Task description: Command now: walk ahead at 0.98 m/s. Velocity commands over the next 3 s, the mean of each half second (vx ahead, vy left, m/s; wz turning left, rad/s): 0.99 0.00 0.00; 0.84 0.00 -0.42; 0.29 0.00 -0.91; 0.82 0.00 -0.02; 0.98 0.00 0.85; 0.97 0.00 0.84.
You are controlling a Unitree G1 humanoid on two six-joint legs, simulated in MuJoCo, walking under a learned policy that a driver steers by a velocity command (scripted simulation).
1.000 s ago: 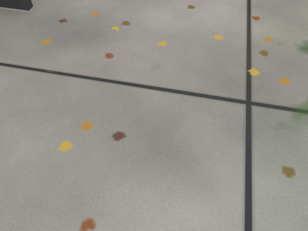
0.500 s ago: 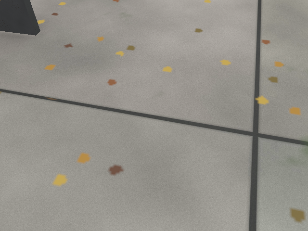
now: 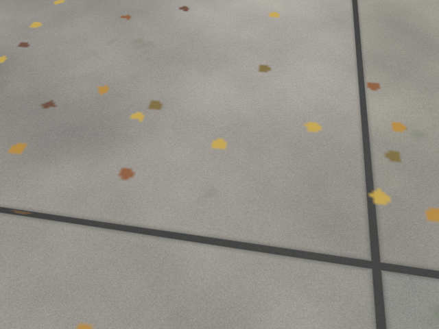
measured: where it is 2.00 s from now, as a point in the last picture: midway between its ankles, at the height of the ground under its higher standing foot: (246, 141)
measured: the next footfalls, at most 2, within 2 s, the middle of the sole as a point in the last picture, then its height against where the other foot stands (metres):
right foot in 0.24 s outside the picture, level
left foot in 0.70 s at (196, 221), level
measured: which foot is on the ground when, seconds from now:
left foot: down 0.00-0.24, up 0.26-0.68, down 0.70-1.00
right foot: up 0.00-0.22, down 0.24-0.68, up 0.70-1.00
